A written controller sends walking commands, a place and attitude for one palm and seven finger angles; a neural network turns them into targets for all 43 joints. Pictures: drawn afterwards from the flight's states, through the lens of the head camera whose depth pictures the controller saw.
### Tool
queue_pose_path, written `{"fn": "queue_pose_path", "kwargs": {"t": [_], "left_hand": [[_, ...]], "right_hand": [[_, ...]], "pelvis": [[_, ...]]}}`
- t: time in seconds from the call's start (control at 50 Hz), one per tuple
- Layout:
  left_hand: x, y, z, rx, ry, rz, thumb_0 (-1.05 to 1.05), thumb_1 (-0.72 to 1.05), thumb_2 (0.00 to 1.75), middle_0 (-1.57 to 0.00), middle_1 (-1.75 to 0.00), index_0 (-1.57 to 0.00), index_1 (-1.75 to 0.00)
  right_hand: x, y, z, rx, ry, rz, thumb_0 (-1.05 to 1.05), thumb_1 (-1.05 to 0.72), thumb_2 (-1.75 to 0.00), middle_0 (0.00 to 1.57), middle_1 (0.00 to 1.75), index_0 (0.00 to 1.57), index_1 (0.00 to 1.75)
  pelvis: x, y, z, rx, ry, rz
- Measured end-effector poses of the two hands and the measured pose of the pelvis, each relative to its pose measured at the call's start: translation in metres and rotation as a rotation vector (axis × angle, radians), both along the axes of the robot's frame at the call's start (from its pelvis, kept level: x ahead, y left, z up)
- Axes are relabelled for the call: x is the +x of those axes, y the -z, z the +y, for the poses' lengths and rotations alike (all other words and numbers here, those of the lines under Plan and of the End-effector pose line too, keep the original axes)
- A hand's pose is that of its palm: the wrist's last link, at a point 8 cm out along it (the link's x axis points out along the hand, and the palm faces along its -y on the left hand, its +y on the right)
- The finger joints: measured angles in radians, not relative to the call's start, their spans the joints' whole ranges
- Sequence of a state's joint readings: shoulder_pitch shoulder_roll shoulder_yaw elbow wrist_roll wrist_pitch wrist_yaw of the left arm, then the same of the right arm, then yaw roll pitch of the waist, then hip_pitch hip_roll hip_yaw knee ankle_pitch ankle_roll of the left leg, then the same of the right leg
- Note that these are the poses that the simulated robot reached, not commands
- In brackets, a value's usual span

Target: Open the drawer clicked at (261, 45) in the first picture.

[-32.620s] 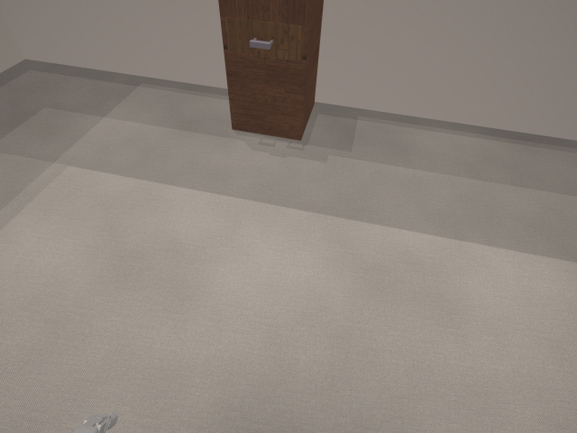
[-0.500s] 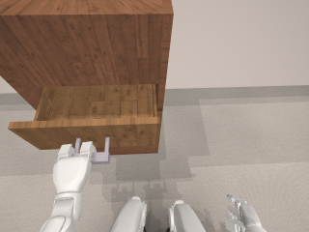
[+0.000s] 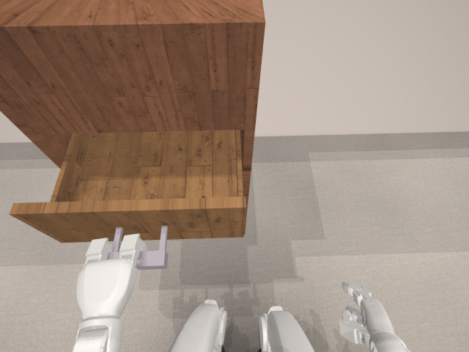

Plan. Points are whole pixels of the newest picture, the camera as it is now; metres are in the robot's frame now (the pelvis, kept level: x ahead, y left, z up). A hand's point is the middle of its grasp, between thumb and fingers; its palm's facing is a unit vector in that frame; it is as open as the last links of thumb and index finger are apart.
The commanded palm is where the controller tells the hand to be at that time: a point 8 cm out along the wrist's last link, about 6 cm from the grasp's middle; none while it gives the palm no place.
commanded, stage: pull the drawer open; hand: left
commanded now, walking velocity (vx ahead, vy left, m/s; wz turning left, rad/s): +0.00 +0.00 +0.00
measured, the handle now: (139, 246) +0.29 +0.21 -0.06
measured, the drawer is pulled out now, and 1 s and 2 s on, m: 0.16 0.21 0.24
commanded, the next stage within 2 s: none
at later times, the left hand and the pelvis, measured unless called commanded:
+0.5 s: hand (119, 306) +0.19 +0.22 -0.08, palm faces -0.09 -0.12 -0.99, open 6.3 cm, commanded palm +0.15 +0.22 -0.03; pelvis +0.00 -0.01 -0.01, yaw +0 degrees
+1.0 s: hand (116, 320) +0.17 +0.22 -0.08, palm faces -0.10 -0.12 -0.99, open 6.4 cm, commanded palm +0.13 +0.21 -0.03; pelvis -0.01 -0.01 -0.02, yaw +1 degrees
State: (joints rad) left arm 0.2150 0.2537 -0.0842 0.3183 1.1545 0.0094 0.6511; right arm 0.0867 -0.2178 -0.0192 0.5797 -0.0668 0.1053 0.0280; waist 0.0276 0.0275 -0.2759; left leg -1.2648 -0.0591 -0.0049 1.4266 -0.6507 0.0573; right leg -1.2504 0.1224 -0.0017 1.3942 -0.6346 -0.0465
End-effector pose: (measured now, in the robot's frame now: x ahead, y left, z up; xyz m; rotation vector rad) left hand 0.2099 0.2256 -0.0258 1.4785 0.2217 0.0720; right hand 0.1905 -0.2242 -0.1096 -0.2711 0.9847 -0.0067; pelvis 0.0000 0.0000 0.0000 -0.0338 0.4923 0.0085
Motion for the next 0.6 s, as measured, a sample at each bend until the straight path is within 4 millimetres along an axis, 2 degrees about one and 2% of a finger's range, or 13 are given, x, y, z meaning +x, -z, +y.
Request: {"fn": "queue_pose_path", "kwargs": {"t": [0.26, 0.6], "left_hand": [[-0.016, 0.000, -0.001, -0.012, 0.000, 0.006, 0.02, 0.70, 0.73, -0.31, -1.31, -0.32, -1.27], [-0.036, 0.000, -0.002, -0.026, 0.012, 0.006, 0.02, 0.70, 0.74, -0.30, -1.31, -0.31, -1.25]], "right_hand": [[0.013, 0.002, 0.005, 0.013, -0.039, -0.039, 0.01, -0.90, -0.90, 0.21, 0.30, 0.20, 0.30], [0.016, 0.009, 0.006, 0.020, -0.059, -0.064, 0.01, -0.90, -0.90, 0.21, 0.30, 0.20, 0.30]], "pelvis": [[0.000, 0.005, -0.003, 0.005, -0.002, 0.001], [-0.004, 0.013, -0.007, 0.012, 0.000, -0.001]]}}
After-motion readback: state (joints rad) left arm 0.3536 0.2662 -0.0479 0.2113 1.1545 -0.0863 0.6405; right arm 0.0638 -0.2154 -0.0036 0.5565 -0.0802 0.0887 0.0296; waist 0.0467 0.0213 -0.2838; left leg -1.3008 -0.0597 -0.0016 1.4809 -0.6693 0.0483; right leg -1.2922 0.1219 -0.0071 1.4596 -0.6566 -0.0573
